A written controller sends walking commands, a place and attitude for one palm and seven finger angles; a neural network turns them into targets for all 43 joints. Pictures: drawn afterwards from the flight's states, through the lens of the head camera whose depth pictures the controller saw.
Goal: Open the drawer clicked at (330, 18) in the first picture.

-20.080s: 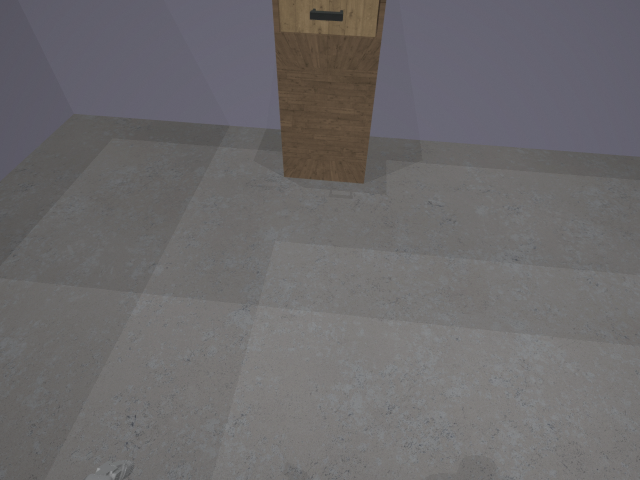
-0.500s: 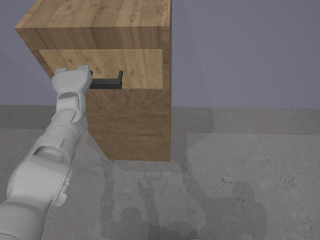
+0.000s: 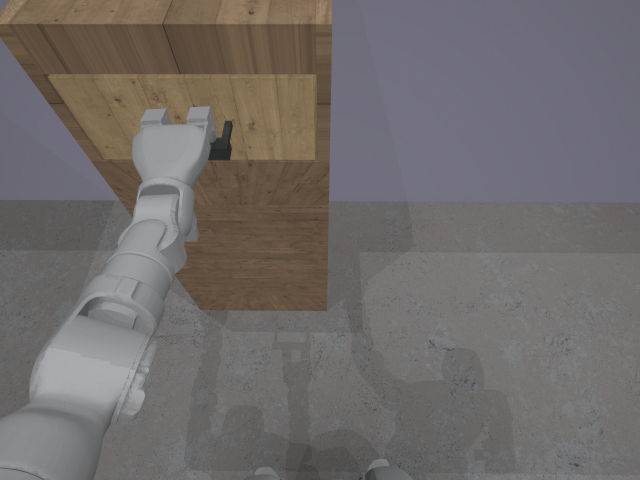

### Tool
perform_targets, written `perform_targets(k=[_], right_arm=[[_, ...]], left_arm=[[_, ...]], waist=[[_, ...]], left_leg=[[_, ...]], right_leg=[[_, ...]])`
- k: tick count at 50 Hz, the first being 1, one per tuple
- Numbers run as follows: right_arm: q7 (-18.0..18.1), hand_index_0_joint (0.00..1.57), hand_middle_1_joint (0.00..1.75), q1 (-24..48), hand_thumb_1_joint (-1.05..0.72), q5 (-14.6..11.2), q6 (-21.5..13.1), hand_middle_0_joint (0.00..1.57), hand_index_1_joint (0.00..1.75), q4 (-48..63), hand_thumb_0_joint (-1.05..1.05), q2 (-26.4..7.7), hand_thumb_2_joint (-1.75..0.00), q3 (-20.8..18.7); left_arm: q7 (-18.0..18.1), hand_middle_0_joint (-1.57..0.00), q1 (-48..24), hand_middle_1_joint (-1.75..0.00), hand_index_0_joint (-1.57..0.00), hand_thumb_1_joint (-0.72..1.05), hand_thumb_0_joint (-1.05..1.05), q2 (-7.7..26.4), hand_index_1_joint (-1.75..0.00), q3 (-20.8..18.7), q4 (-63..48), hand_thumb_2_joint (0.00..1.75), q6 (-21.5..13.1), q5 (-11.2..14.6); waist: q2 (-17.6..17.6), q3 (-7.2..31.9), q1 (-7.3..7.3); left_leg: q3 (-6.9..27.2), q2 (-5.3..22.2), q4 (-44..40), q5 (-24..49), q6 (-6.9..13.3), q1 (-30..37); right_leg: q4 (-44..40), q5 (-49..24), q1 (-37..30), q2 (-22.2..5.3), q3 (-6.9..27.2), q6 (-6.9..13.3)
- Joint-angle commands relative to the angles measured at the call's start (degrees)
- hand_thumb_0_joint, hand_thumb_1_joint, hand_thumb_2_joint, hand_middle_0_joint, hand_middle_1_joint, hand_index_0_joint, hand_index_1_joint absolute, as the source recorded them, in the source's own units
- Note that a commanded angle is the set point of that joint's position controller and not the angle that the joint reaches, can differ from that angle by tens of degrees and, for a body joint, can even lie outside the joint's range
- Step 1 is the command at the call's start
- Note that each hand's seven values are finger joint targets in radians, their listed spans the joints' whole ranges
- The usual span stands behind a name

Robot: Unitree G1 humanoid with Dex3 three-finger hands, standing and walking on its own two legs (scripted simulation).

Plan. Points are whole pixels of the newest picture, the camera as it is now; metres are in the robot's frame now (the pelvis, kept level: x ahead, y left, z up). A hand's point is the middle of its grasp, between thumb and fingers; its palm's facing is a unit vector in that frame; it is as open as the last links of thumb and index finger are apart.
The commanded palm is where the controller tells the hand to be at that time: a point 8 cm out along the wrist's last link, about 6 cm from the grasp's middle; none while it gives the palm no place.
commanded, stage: lower the fingers behind the handle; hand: left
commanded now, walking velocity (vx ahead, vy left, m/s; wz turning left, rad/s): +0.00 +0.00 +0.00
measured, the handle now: (192, 138) +0.59 +0.17 +0.05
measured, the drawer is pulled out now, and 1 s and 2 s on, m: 0.00 0.00 0.00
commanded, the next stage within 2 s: lift the fingers back up to retry in 0.78 s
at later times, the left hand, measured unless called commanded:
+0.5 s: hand (182, 180) +0.50 +0.17 +0.06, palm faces +0.06 -0.01 -1.00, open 13.9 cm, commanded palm +0.48 +0.16 +0.08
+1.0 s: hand (182, 172) +0.50 +0.17 +0.06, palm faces -0.03 +0.00 -1.00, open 13.7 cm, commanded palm +0.49 +0.15 +0.10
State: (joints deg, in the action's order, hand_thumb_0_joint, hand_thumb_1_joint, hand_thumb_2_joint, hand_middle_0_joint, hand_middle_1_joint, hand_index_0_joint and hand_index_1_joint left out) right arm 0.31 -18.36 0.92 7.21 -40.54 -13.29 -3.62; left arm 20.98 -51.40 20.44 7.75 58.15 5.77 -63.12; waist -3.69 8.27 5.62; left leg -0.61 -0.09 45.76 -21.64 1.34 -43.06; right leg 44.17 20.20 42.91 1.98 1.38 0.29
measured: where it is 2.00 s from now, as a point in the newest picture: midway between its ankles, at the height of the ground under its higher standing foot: outside the picture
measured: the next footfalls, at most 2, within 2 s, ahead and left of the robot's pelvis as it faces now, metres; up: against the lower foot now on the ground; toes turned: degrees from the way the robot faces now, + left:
none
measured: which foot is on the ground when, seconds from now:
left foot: down 0.00-1.00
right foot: down 0.00-1.00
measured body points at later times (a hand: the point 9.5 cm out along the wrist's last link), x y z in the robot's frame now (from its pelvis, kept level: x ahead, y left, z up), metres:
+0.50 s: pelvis -0.01 +0.00 -0.01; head +0.09 +0.01 +0.43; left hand +0.49 +0.17 +0.11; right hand +0.01 -0.28 -0.13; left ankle -0.01 +0.10 -0.70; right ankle +0.00 -0.12 -0.70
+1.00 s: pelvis -0.02 +0.00 -0.01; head +0.08 +0.00 +0.42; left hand +0.50 +0.16 +0.12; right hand -0.04 -0.26 -0.14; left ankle -0.01 +0.10 -0.70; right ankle +0.00 -0.12 -0.70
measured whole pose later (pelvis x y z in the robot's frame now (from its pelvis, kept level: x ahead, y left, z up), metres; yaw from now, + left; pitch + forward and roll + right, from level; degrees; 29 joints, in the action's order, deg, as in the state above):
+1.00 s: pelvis -0.02 +0.00 -0.01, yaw +0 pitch +20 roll -1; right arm 2.2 -24.0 0.3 6.3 -38.9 -14.1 -2.2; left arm 11.3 -59.6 25.8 10.1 61.6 1.4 -60.6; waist -3.0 8.3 7.8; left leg 0.1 -0.2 51.4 -22.1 1.7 -49.7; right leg 48.9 20.5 48.9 1.9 0.5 0.1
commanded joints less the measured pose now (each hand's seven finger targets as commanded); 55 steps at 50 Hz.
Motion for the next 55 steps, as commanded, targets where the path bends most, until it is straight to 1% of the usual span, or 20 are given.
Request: perform_targets(k=[1,5,9,12,14,16,19,22,26,28,30,37,38,41,44,47,49,50,53,55], right_arm=[[2.4,0.20,0.30,-7.3,-0.90,-1.0,-0.3,0.20,0.30,3.6,0.00,-10.1,-0.90,-2.6],[3.3,0.20,0.30,-7.0,-0.90,-0.8,-0.9,0.20,0.30,4.6,0.00,-9.7,-0.90,-1.6],[3.4,0.20,0.30,-8.0,-0.90,-0.6,-1.7,0.20,0.30,5.8,0.00,-9.6,-0.90,-1.7],[3.1,0.20,0.30,-9.0,-0.90,-0.6,-2.0,0.20,0.30,6.2,0.00,-9.7,-0.90,-1.9],[2.5,0.20,0.30,-9.6,-0.90,-0.6,-2.4,0.20,0.30,5.8,0.00,-9.5,-0.90,-2.5],[1.9,0.20,0.30,-10.3,-0.90,-0.6,-2.4,0.20,0.30,5.2,0.00,-9.8,-0.90,-3.0],[1.4,0.20,0.30,-11.1,-0.90,-0.5,-2.5,0.20,0.30,4.0,0.00,-9.8,-0.90,-3.4],[0.9,0.20,0.30,-11.3,-0.90,-0.5,-2.3,0.20,0.30,3.5,0.00,-9.9,-0.90,-3.4],[0.7,0.20,0.30,-11.1,-0.90,-0.7,-1.8,0.20,0.30,2.9,0.00,-10.1,-0.90,-3.0],[1.1,0.20,0.30,-10.9,-0.90,-0.8,-1.6,0.20,0.30,3.0,0.00,-10.4,-0.90,-2.5],[1.5,0.20,0.30,-10.4,-0.90,-0.9,-1.3,0.20,0.30,3.6,0.00,-10.5,-0.90,-1.8],[2.6,0.20,0.30,-10.9,-0.90,-0.7,-1.6,0.20,0.30,5.4,0.00,-10.6,-0.90,-0.9],[2.8,0.20,0.30,-10.9,-0.90,-0.7,-1.7,0.20,0.30,5.8,0.00,-10.5,-0.90,-1.0],[2.6,0.20,0.30,-11.3,-0.90,-0.6,-2.0,0.20,0.30,6.2,0.00,-10.1,-0.90,-1.3],[2.6,0.20,0.30,-11.9,-0.90,-0.7,-2.0,0.20,0.30,6.0,0.00,-10.3,-0.90,-1.4],[2.5,0.20,0.30,-12.4,-0.90,-0.7,-2.4,0.20,0.30,5.5,0.00,-9.9,-0.90,-2.0],[2.2,0.20,0.30,-12.3,-0.90,-0.8,-2.3,0.20,0.30,5.4,0.00,-9.7,-0.90,-2.2],[2.1,0.20,0.30,-12.3,-0.90,-0.8,-2.4,0.20,0.30,5.3,0.00,-9.5,-0.90,-2.3],[2.0,0.20,0.30,-12.4,-0.90,-1.0,-2.4,0.20,0.30,4.3,0.00,-9.8,-0.90,-2.6],[2.0,0.20,0.30,-11.9,-0.90,-1.0,-2.5,0.20,0.30,4.4,0.00,-9.4,-0.90,-2.6]], left_arm=[[-4.3,-0.30,-29.8,-1.20,-0.30,-0.50,0.00,14.4,-1.20,-3.0,-3.2,0.30,3.3,2.1],[-8.9,-0.30,-22.3,-1.20,-0.30,-0.50,0.00,11.2,-1.20,-0.6,0.3,0.30,-1.7,2.3],[-11.3,-0.30,-16.9,-1.20,-0.30,-0.50,0.00,9.3,-1.20,0.2,-0.8,0.30,-7.9,2.8],[-10.8,-0.30,-14.7,-1.20,-0.30,-0.50,0.00,10.7,-1.20,-1.2,-2.0,0.30,-10.5,2.9],[-9.5,-0.30,-15.6,-1.20,-0.30,-0.50,0.00,7.6,-1.20,0.7,-3.2,0.30,-11.0,2.9],[-7.8,-0.30,-16.4,-1.20,-0.30,-0.50,0.00,8.7,-1.20,-0.4,-3.5,0.30,-10.6,2.4],[-4.9,-0.30,-19.0,-1.20,-0.30,-0.50,0.00,7.7,-1.20,0.7,-1.8,0.30,-8.0,0.6],[-2.9,-0.30,-24.8,-1.20,-0.30,-0.50,0.00,7.6,-1.20,1.9,-2.5,0.30,-4.8,-0.5],[-2.7,-0.30,-28.9,-1.20,-0.30,-0.50,0.00,6.0,-1.20,3.7,0.9,0.30,0.0,-0.3],[-3.3,-0.30,-29.0,-1.20,-0.30,-0.50,0.00,8.7,-1.20,2.3,3.5,0.30,1.7,-0.2],[-5.0,-0.30,-28.9,-1.20,-0.30,-0.50,0.00,9.2,-1.20,2.6,5.6,0.30,2.7,0.1],[-10.7,-0.30,-27.5,-1.20,-0.30,-0.50,0.00,9.6,-1.20,3.0,6.7,0.30,-0.5,1.6],[-11.3,-0.30,-25.5,-1.20,-0.30,-0.50,0.00,10.1,-1.20,2.2,6.4,0.30,-1.4,1.7],[-12.7,-0.30,-24.4,-1.20,-0.30,-0.50,0.00,7.0,-1.20,3.8,3.9,0.30,-4.2,2.4],[-12.1,-0.30,-23.1,-1.20,-0.30,-0.50,0.00,8.6,-1.20,2.7,3.0,0.30,-5.8,1.7],[-10.7,-0.30,-28.3,-1.20,-0.30,-0.50,0.00,8.3,-1.20,2.9,-2.1,0.30,-6.7,2.1],[-9.7,-0.30,-27.9,-1.20,-0.30,-0.50,0.00,9.2,-1.20,1.6,-3.6,0.30,-6.5,2.3],[-9.2,-0.30,-29.8,-1.20,-0.30,-0.50,0.00,7.6,-1.20,3.1,-4.9,0.30,-6.3,2.5],[-7.7,-0.30,-31.9,-1.20,-0.30,-0.50,0.00,11.0,-1.20,0.0,-6.3,0.30,-5.7,2.7],[-7.1,-0.30,-33.1,-1.20,-0.30,-0.50,0.00,10.1,-1.20,0.8,-8.2,0.30,-5.4,2.8]], waist=[[6.6,22.2,4.17],[5.9,13.8,3.20],[6.9,12.9,2.75],[7.0,13.9,2.00],[6.3,14.1,2.53],[5.2,15.3,2.26],[4.1,15.3,3.41],[0.1,17.5,4.10],[1.5,16.5,5.98],[2.0,16.0,6.08],[3.4,14.9,6.38],[4.6,14.6,6.94],[5.3,14.9,6.33],[4.7,15.7,6.03],[5.2,14.3,5.56],[2.9,17.3,5.77],[0.6,19.4,4.62],[0.4,20.2,5.08],[0.5,21.5,4.63],[-0.7,22.5,4.46]], left_leg=[[-0.7,-1.3,-6.1,17.3,1.6,15.4],[-0.7,-1.4,-7.0,13.7,1.8,12.6],[-0.9,-1.3,-5.5,12.8,1.9,11.0],[-0.9,-1.2,-4.4,12.9,1.7,9.6],[-0.8,-1.0,-3.5,13.4,1.6,10.3],[-0.6,-1.1,-2.6,14.0,1.4,10.3],[-0.2,-0.9,-1.6,13.7,1.2,9.9],[0.1,-0.9,-1.5,14.0,1.0,11.5],[0.9,-0.8,-1.9,12.8,1.0,11.9],[0.8,-1.0,-2.2,10.8,1.2,10.4],[0.8,-1.1,-2.6,8.8,1.4,8.7],[0.6,-1.0,-1.9,6.7,2.0,6.6],[0.4,-0.9,-1.5,6.9,2.0,6.1],[0.5,-0.8,-0.9,8.2,1.9,7.2],[0.6,-0.6,-0.5,6.2,1.9,5.6],[1.3,-0.4,-1.0,7.2,1.8,8.8],[1.5,-0.3,-1.5,9.1,1.5,11.4],[1.7,-0.3,-1.8,9.7,1.4,12.7],[2.2,-0.1,-2.6,11.5,1.3,15.0],[2.1,-0.2,-3.3,13.5,1.2,17.1]], right_leg=[[-7.9,-17.9,-15.8,1.2,-2.1,0.9],[-8.6,-14.0,-12.7,0.9,-2.2,1.2],[-7.6,-13.6,-11.4,0.9,-1.8,1.4],[-6.1,-13.4,-10.5,1.1,-1.9,1.6],[-5.5,-12.7,-7.7,1.3,-2.2,1.7],[-4.7,-12.2,-6.3,1.5,-2.3,2.0],[-4.0,-10.8,-3.0,1.7,-2.6,2.0],[-3.6,-9.7,-1.6,1.8,-2.8,2.2],[-4.3,-8.0,-0.2,2.0,-3.5,2.0],[-4.5,-7.1,-1.0,1.9,-3.4,1.8],[-4.7,-6.1,-1.6,1.7,-3.4,1.6],[-3.8,-5.4,-1.6,1.4,-3.2,1.2],[-3.5,-5.7,-2.0,1.4,-3.2,1.2],[-3.1,-6.3,-1.0,1.6,-3.2,1.4],[-2.8,-4.3,0.3,1.6,-3.0,1.4],[-2.9,-4.3,0.4,1.6,-2.9,1.5],[-3.1,-5.1,-0.8,1.7,-3.1,1.8],[-3.4,-5.2,-0.7,1.8,-3.2,1.7],[-4.2,-6.5,-2.4,1.9,-3.3,1.8],[-5.0,-7.8,-3.9,1.9,-3.2,1.9]])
